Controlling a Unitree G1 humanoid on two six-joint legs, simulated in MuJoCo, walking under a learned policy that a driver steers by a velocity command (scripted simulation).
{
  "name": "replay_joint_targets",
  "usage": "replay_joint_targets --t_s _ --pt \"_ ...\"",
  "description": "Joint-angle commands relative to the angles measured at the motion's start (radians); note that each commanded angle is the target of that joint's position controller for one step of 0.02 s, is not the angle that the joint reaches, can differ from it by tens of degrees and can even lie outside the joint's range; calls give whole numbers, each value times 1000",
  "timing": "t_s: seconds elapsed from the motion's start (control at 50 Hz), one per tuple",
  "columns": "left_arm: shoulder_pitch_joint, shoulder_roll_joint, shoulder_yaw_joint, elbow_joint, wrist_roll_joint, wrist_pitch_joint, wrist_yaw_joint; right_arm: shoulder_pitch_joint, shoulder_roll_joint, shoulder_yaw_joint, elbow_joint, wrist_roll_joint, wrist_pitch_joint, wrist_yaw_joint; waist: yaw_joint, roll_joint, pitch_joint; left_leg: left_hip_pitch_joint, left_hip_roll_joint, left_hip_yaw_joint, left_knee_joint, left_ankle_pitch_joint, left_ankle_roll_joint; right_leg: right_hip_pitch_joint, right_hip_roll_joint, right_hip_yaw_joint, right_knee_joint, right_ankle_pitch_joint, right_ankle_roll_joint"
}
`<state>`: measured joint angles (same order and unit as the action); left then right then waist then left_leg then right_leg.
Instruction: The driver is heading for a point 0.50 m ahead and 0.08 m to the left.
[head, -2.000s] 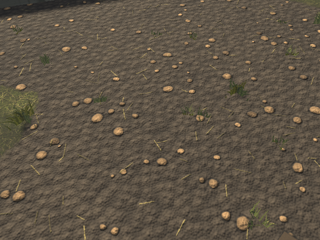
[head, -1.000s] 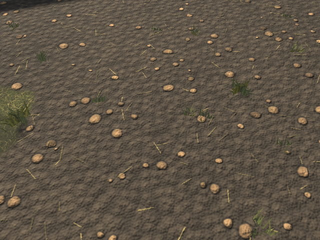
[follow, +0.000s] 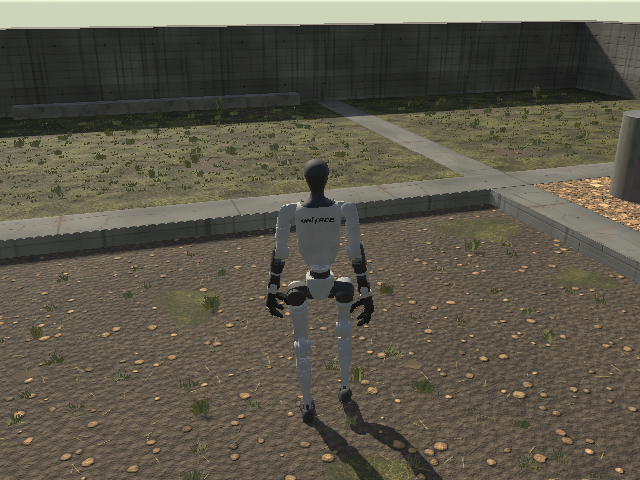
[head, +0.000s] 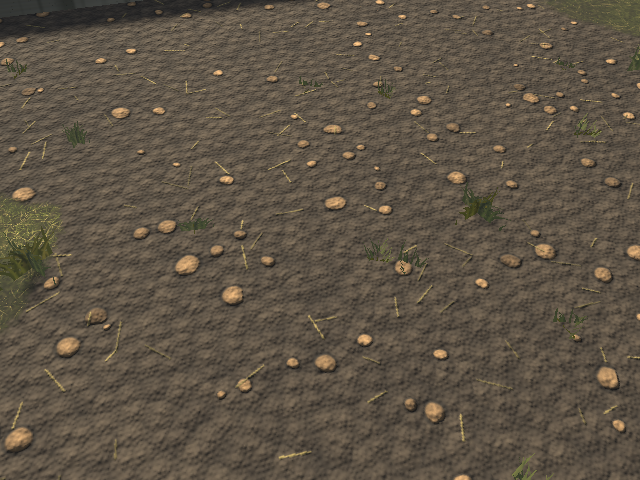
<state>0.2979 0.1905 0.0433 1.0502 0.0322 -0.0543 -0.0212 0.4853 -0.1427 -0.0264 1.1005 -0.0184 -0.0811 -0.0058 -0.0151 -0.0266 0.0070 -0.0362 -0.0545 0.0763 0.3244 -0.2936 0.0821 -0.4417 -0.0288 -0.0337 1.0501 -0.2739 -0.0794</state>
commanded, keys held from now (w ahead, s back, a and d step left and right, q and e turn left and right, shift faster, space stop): w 0.28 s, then no key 0.10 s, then q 0.26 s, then no key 0.36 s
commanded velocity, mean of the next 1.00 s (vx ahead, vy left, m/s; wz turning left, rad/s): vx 0.23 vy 0.00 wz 0.13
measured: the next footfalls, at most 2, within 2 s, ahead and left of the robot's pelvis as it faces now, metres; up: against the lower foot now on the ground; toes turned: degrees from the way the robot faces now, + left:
right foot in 0.30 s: +0.32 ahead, -0.07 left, +0.00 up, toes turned -4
left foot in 0.82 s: +0.39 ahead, +0.09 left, +0.00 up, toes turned +13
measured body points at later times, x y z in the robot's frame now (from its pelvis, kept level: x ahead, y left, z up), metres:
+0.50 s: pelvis +0.24 -0.03 +0.00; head +0.28 -0.03 +0.45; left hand +0.25 +0.22 -0.15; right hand +0.29 -0.26 -0.16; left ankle +0.22 +0.10 -0.66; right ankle +0.27 -0.07 -0.74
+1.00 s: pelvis +0.32 +0.01 +0.00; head +0.34 +0.02 +0.45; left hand +0.31 +0.24 -0.16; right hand +0.44 -0.20 -0.14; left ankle +0.35 +0.08 -0.74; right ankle +0.30 -0.12 -0.71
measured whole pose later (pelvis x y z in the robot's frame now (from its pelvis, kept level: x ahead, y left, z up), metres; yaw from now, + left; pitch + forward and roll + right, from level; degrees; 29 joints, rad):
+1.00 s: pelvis +0.32 +0.01 +0.00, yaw +10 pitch -1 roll +0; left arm 0.26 0.17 0.03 1.01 0.02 0.02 0.04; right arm 0.19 -0.15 -0.01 0.97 -0.02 -0.02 -0.04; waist 0.01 -0.03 0.05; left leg -0.25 -0.04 0.09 0.42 -0.16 0.08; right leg -0.29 -0.02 -0.02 0.79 -0.49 0.00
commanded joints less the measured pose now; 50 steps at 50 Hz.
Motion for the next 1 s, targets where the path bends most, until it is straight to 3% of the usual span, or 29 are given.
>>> replay_joint_targets --t_s 0.02,0.12,0.18,0.22,0.26,0.28,0.3,0.32,0.34,0.36,0.38,0.42,0.44,0.48,0.52,0.6,0.74,0.78,0.8,0.82,0.84,0.86,0.88,0.9,0.92,0.96,1.0 --pt "-33 29 9 -53 -1 0 -10 117 -80 0 10 5 -21 -7 10 97 125 106 258 -221 -173 396 70 -282 -22 -19 19 69 14" --pt "-280 4 -6 -154 -11 10 -12 143 -78 18 17 1 -25 -13 -21 123 162 54 223 -127 -167 636 65 -261 16 -93 -222 142 25" --pt "-339 10 -14 -184 -19 10 -8 141 -107 16 20 0 -31 -20 -20 148 159 43 233 -99 -150 773 65 -128 52 -130 -391 167 -5" --pt "-277 45 -2 -176 -19 6 3 114 -133 11 18 1 -37 -22 24 155 110 74 249 -80 -52 1018 57 -1 89 -136 -431 148 -45" --pt "-56 89 23 -108 -21 -6 16 76 -159 2 12 1 -33 -24 121 155 -11 98 252 -71 201 1123 50 210 120 -110 -482 133 -86" --pt "84 109 38 -61 -14 -13 23 52 -165 -1 5 7 -28 -20 186 137 -72 19 228 -54 389 991 44 390 93 -82 -559 164 -104" --pt "217 182 59 -32 15 -19 31 63 -118 9 -18 14 -26 -14 213 38 -160 -160 164 -23 694 609 33 586 -121 150 -587 71 -146" --pt "197 233 66 -43 26 -15 23 204 -5 21 -20 43 -14 -8 109 -144 -244 -470 -30 -29 1085 -260 -2 753 -413 657 -684 244 -313" --pt "109 202 64 -51 -25 -11 15 116 -98 -2 -31 18 -6 -13 95 0 -176 -507 22 -138 1112 -163 11 614 -370 639 -761 231 -305" --pt "2 140 44 -69 -33 -17 14 28 -103 -7 -62 9 -7 -12 56 4 -36 -521 59 -128 1065 -87 8 464 -342 482 -785 321 -275" --pt "-27 78 27 -65 -28 -28 10 0 -92 -10 -64 0 -6 -13 31 53 24 -484 84 -121 1017 -58 5 359 -298 371 -803 484 -245" --pt "-19 11 2 -46 -23 -44 24 28 -55 -10 -50 -13 22 -7 -19 33 33 -370 107 -123 917 -56 -12 239 -230 174 -820 660 -177" --pt "2 11 -4 -37 -19 -53 28 28 -42 -12 -48 -12 36 -4 -28 22 31 -336 98 -117 880 -49 -16 213 -219 120 -818 749 -157" --pt "19 55 -2 -36 -15 -64 33 -1 -44 -19 -66 -8 57 -2 -47 -6 24 -348 78 -96 833 -10 -23 210 -204 41 -805 888 -142" --pt "26 82 -3 -48 -15 -59 42 -59 -59 -25 -94 -8 69 -1 -51 -33 11 -401 76 -74 763 45 -27 241 -189 -19 -787 926 -121" --pt "55 86 -8 -59 -23 -33 65 -213 -52 -17 -161 -5 77 8 -17 -78 5 -421 83 -17 554 153 -32 283 -173 -101 -751 875 -81" --pt "126 109 6 -49 -5 6 74 -283 -63 -16 -203 -13 82 -2 28 -66 12 -383 61 8 371 -4 -5 380 -252 -53 -650 786 -139" --pt "115 111 11 -47 -7 12 74 -252 -64 -19 -194 -10 71 -9 12 -42 10 -318 56 6 238 12 12 386 -251 -37 -575 736 -123" --pt "115 110 12 -43 -9 13 73 -207 -73 -22 -182 -11 58 -14 -19 6 -12 -212 70 -24 99 171 23 351 -224 -54 -495 670 -83" --pt "129 81 2 -64 -16 9 71 -138 -150 -40 -170 -23 42 -22 -26 106 -93 -39 206 -165 80 528 54 256 -167 -94 -358 463 -30" --pt "174 -10 -20 -79 -39 20 69 -148 -189 -42 -186 -8 40 -27 -15 255 -144 24 456 -416 54 922 246 124 6 -142 -194 -148 33" --pt "110 43 -4 -66 -32 44 71 -118 -122 -24 -157 11 44 -29 -42 161 -143 -34 466 -419 17 851 298 128 11 -26 -124 -381 47" --pt "75 50 2 -79 -26 54 68 -163 -117 -18 -154 3 47 -33 -16 139 -59 -97 421 -362 -8 745 279 101 8 10 -103 -375 55" --pt "54 29 -2 -71 -19 60 64 -218 -104 -11 -159 -4 53 -38 7 98 -18 -140 367 -308 -35 630 234 102 -3 34 -127 -317 63" --pt "48 30 -1 -66 -14 66 63 -263 -100 -7 -167 -4 57 -45 30 102 14 -173 324 -263 -54 574 188 112 -10 41 -172 -261 70" --pt "92 22 -2 -38 -7 75 60 -288 -107 -4 -168 -5 57 -44 51 105 -13 -158 269 -196 -46 573 147 152 8 23 -233 -204 81" --pt "97 11 -6 -26 -15 81 64 -267 -119 -4 -154 -3 53 -39 43 97 -44 -135 258 -184 -43 513 134 186 12 17 -312 -192 89"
